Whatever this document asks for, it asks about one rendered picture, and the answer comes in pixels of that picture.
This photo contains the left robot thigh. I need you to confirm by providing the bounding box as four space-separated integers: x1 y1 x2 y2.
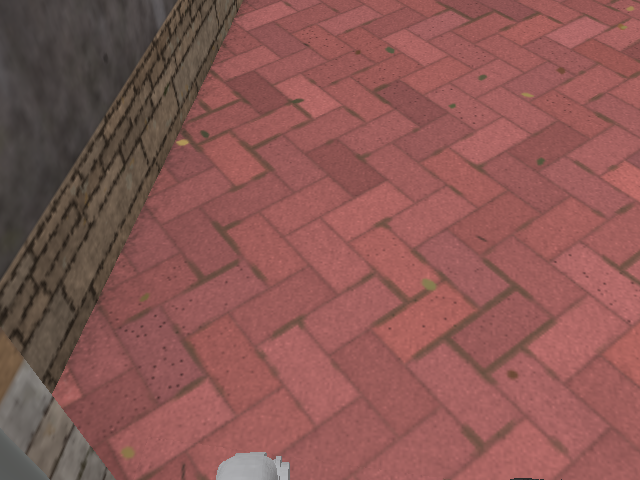
216 452 290 480

